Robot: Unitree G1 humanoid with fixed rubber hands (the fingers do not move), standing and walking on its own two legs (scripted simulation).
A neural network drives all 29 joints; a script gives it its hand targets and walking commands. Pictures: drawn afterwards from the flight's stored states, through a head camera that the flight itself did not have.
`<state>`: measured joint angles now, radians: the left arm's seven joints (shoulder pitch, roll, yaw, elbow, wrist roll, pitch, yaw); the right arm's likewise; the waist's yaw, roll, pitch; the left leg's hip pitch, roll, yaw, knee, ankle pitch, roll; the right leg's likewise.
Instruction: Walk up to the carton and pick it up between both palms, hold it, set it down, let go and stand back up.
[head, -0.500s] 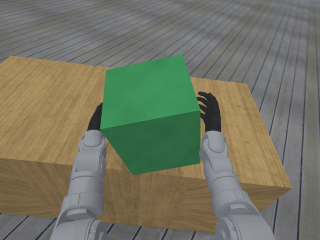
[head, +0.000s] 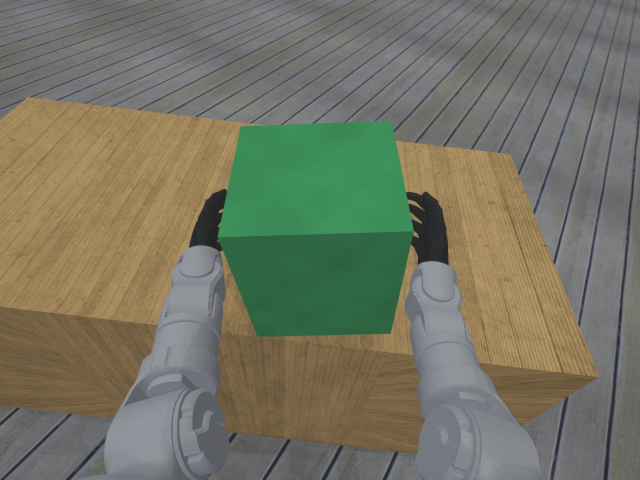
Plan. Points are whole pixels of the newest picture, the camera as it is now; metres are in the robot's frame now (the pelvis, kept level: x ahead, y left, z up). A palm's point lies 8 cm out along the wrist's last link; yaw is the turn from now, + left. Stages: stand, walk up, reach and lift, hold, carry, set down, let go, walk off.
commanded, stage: set down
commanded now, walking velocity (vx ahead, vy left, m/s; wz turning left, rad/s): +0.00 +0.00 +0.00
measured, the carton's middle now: (320, 236) +0.45 +0.01 +0.05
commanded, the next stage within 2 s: none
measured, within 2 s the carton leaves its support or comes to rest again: rests again in 1.58 s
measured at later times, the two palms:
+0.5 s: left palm (218, 251) +0.43 +0.16 +0.03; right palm (418, 253) +0.42 -0.14 +0.05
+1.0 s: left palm (214, 250) +0.42 +0.16 +0.04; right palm (421, 255) +0.41 -0.14 +0.06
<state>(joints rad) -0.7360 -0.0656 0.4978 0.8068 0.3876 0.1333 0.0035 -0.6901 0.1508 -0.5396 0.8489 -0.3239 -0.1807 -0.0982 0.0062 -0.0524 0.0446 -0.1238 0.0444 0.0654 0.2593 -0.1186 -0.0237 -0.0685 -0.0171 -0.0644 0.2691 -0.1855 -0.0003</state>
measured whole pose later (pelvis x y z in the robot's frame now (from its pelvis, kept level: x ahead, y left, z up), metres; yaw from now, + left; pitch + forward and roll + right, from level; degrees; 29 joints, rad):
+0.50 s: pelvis +0.04 +0.01 +0.00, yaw +1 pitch +7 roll -1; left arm -0.68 -0.05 0.39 0.92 0.30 -0.01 0.08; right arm -0.65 0.09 -0.46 0.96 -0.27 -0.30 -0.14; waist -0.01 -0.02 -0.04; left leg -0.27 0.06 0.07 0.33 -0.19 -0.02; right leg -0.18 -0.01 -0.09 0.28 -0.20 0.01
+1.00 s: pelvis +0.01 +0.00 +0.00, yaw +1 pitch +10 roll -1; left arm -0.85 0.05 0.46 1.22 0.29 -0.14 0.08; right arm -0.79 0.09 -0.66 1.09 -0.43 -0.29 -0.09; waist -0.03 -0.04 -0.09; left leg -0.38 0.06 0.07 0.34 -0.14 -0.02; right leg -0.29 -0.01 -0.08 0.30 -0.19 0.00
